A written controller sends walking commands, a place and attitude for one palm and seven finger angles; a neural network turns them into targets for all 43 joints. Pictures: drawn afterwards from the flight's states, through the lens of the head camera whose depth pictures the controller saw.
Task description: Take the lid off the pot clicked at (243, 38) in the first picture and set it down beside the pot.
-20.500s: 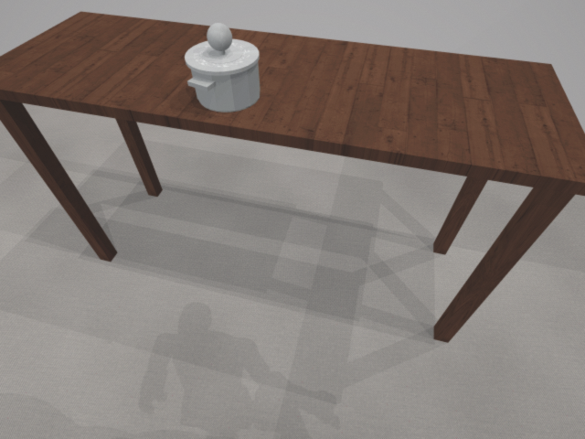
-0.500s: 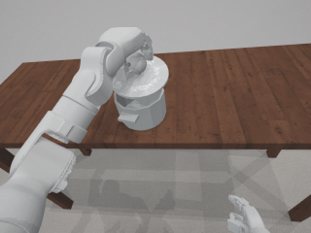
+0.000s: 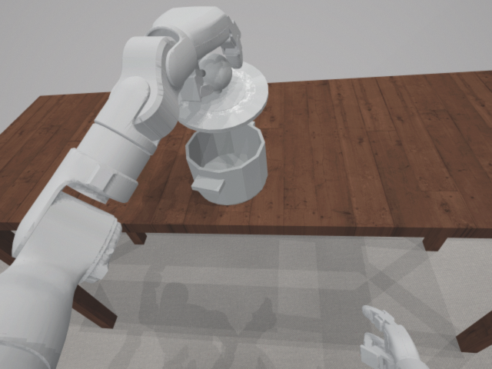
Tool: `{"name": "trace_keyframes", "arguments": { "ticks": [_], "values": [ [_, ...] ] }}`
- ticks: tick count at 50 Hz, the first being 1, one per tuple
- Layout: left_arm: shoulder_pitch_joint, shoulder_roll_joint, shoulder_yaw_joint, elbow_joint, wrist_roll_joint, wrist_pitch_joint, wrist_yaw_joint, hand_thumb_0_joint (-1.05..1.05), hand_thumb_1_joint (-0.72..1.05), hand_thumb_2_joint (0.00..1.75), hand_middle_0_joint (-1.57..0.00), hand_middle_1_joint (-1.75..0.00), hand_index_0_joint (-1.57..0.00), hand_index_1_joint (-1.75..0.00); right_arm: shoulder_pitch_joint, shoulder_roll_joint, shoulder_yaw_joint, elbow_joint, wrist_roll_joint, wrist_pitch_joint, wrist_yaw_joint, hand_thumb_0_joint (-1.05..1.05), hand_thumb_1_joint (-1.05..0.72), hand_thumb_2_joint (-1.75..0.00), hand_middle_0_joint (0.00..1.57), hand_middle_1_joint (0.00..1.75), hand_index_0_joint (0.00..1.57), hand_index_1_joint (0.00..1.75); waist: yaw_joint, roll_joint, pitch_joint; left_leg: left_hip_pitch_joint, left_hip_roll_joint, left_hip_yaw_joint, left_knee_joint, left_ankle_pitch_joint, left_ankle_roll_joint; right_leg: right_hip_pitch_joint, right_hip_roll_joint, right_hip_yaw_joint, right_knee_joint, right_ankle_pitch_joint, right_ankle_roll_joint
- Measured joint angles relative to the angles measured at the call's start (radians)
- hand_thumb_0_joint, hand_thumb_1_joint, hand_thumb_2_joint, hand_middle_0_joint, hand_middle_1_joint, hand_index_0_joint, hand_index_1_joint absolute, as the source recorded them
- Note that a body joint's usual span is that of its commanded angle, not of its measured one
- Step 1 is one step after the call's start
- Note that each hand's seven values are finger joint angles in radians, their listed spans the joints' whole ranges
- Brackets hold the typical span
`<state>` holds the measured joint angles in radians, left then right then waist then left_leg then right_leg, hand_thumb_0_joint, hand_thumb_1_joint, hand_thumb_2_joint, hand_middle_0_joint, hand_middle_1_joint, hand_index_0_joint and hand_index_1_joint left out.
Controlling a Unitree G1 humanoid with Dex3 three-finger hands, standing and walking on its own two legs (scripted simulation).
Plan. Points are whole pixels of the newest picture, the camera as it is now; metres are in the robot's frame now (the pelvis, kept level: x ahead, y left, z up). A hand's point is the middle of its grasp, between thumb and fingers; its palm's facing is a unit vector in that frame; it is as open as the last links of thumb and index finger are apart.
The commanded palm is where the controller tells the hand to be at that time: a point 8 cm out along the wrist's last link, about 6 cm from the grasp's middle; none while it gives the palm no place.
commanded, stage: lift the lid straight up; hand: left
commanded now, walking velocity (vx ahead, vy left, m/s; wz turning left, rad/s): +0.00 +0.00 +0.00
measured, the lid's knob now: (214, 72) +0.47 +0.05 +0.27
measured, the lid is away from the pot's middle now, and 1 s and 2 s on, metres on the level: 0.01 0.06 0.17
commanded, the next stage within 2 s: move the lid sideways beside the pot in 0.58 s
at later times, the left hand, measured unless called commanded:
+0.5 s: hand (190, 40) +0.45 +0.07 +0.33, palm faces +0.01 +0.00 -1.00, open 8.3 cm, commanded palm +0.41 +0.08 +0.39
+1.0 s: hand (163, 45) +0.46 +0.11 +0.32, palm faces -0.02 -0.02 -1.00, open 8.3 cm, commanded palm +0.42 +0.13 +0.39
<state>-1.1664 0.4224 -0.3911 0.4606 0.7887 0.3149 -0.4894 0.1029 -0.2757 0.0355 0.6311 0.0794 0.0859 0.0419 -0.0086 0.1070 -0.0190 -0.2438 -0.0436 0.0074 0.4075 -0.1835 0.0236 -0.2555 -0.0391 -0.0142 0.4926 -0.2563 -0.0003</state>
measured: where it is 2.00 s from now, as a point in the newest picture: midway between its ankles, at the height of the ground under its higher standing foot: outside the picture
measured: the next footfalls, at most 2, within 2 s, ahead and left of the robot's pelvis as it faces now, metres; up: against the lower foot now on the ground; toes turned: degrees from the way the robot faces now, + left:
none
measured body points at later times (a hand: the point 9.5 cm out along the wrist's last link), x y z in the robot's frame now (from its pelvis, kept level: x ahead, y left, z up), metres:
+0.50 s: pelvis +0.01 +0.01 +0.00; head +0.01 -0.05 +0.45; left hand +0.44 +0.06 +0.38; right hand +0.19 -0.22 -0.12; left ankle +0.02 +0.11 -0.74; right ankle +0.00 -0.12 -0.74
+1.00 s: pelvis +0.01 +0.01 +0.00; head +0.02 -0.04 +0.45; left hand +0.45 +0.11 +0.37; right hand +0.19 -0.22 -0.11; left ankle +0.02 +0.11 -0.74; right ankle +0.00 -0.12 -0.74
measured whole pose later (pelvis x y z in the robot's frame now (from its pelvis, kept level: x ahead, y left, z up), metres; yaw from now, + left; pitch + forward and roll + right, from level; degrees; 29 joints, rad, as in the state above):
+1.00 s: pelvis +0.01 +0.01 +0.00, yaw +0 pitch +3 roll +1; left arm -1.27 0.49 -0.32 0.57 0.84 0.37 -0.54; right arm 0.12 -0.28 0.05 0.63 0.08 0.06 0.02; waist -0.01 0.10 -0.03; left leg -0.25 -0.05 0.01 0.39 -0.18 0.04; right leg -0.26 -0.04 -0.01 0.47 -0.25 0.01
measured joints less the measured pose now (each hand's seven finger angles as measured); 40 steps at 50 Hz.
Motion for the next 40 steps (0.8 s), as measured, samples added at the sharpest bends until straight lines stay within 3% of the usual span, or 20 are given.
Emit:
{"name": "trace_keyframes", "arguments": {
  "ticks": [8,26,40],
  "values": [
    [-0.043,0.0,0.03,0.038,0.0,-0.004,-0.005,-0.01,0.02,1.18,-0.86,-0.52,-0.78,-0.51,-0.002,0.004,0.008,0.002,-0.005,-0.006,-0.004,0.01,-0.91,-0.9,0.19,0.3,0.19,0.3,-0.003,0.002,-0.006,-0.002,-0.002,0.003,-0.006,0.002,0.002,-0.004,-0.002,0.003,-0.005,0.002,0.003],
    [-0.125,0.008,0.022,0.061,0.014,0.036,-0.036,-0.01,0.02,1.18,-0.86,-0.52,-0.78,-0.51,0.018,-0.007,0.002,0.009,0.001,-0.018,-0.002,0.01,-0.91,-0.9,0.19,0.3,0.19,0.3,0.0,-0.003,-0.015,-0.01,-0.006,0.0,-0.009,0.0,0.007,-0.005,-0.006,0.0,-0.016,0.003,0.008],
    [-0.109,0.011,0.032,0.048,0.012,0.044,-0.042,-0.02,0.02,1.19,-0.87,-0.52,-0.78,-0.51,-0.004,-0.001,0.012,0.001,-0.002,-0.021,-0.011,0.01,-0.91,-0.9,0.19,0.3,0.19,0.3,0.005,-0.006,-0.009,-0.008,-0.008,0.004,-0.012,0.002,0.011,-0.005,-0.008,0.004,-0.019,0.006,0.011]
  ]
}}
